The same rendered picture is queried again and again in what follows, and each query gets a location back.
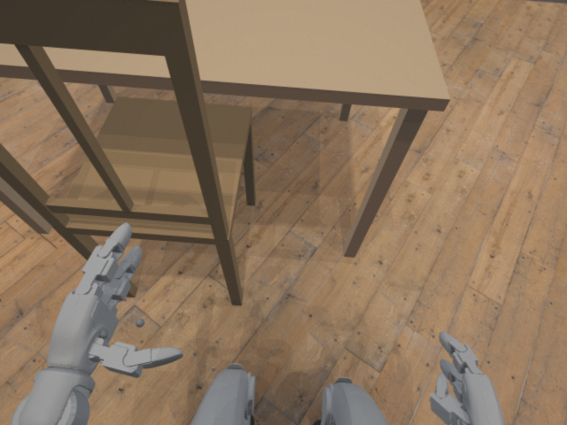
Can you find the chair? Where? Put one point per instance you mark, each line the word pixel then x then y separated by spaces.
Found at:
pixel 171 170

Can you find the robot right hand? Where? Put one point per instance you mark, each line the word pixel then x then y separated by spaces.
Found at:
pixel 473 389

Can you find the left robot forearm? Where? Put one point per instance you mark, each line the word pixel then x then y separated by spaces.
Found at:
pixel 59 397

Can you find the robot right thigh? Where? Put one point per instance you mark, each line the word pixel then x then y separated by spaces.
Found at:
pixel 349 404

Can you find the robot left thigh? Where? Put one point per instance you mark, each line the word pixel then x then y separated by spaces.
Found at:
pixel 229 399

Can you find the robot thigh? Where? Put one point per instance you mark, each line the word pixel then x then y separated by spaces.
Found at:
pixel 229 399
pixel 349 404

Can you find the robot left hand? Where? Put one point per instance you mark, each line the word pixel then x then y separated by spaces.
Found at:
pixel 91 308

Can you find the table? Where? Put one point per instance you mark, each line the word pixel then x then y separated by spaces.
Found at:
pixel 364 52

